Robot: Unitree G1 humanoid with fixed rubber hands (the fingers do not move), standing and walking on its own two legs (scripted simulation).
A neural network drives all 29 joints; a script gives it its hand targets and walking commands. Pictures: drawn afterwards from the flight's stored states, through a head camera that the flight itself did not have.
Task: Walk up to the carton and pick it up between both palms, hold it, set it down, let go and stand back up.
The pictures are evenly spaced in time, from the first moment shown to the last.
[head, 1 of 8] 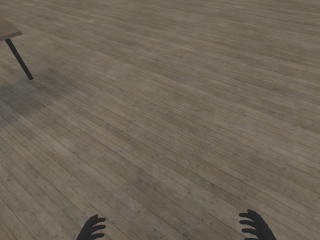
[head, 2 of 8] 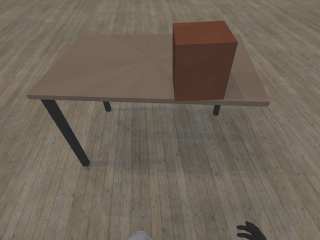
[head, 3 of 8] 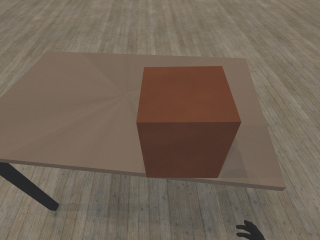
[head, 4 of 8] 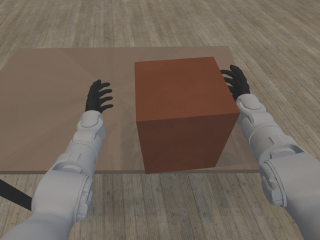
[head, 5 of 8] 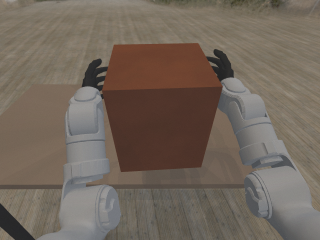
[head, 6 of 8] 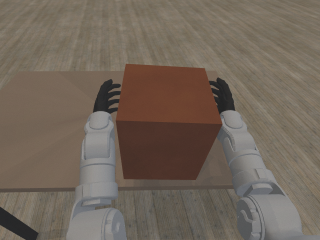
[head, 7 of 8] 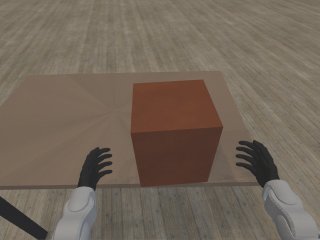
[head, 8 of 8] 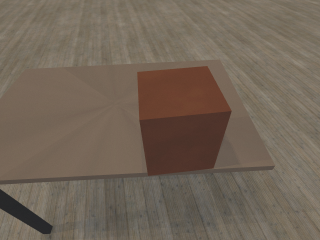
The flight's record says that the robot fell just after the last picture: no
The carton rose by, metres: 0.21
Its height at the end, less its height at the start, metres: +0.00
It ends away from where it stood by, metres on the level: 0.01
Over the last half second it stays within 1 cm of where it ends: yes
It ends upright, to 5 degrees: yes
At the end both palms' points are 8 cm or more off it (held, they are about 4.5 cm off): yes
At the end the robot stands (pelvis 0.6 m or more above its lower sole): yes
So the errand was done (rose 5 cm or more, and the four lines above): yes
